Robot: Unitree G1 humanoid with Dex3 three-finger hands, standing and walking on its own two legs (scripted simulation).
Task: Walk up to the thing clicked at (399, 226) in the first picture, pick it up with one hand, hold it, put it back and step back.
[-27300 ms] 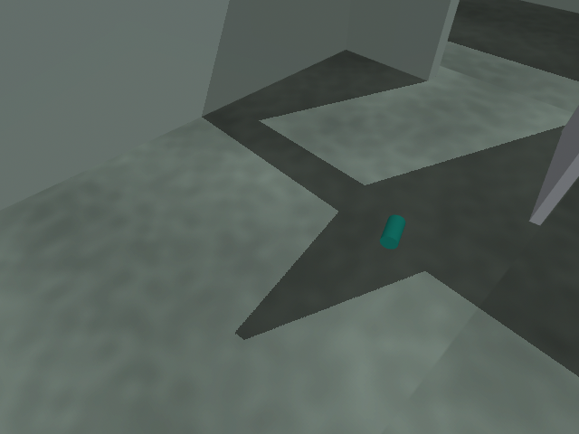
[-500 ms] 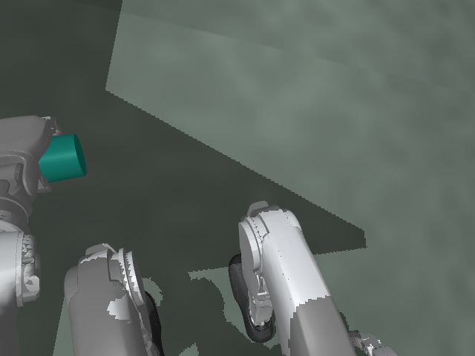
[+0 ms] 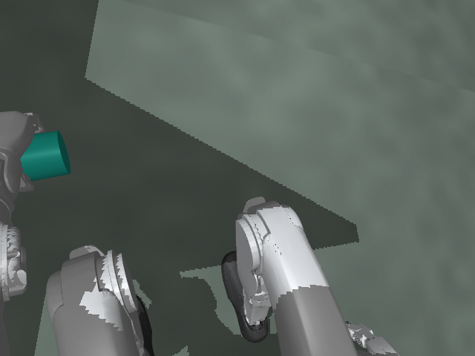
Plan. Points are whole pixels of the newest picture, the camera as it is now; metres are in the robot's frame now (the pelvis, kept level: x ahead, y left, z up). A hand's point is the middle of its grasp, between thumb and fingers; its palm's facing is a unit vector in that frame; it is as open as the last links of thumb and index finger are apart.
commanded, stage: lower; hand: left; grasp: from above
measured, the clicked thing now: (19, 160) +0.49 +0.26 -0.21
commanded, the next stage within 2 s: rest in 0.10 s
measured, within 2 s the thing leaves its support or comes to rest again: rests again in 1.72 s
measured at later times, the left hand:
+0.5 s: hand (29, 161) +0.49 +0.25 -0.24, palm faces -0.50 -0.05 -0.87, open 10.5 cm
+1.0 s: hand (36, 163) +0.49 +0.25 -0.26, palm faces -0.49 -0.06 -0.87, open 10.4 cm
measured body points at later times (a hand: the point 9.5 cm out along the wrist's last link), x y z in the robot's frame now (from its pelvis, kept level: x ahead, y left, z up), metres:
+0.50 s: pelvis +0.01 +0.00 -0.02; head +0.28 +0.07 +0.32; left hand +0.51 +0.25 -0.19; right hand +0.02 -0.26 -0.10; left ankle +0.07 +0.12 -0.30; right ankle +0.11 -0.12 -0.30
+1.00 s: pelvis +0.01 +0.00 -0.03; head +0.30 +0.09 +0.31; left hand +0.52 +0.25 -0.21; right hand +0.02 -0.26 -0.09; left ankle +0.07 +0.12 -0.30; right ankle +0.11 -0.12 -0.30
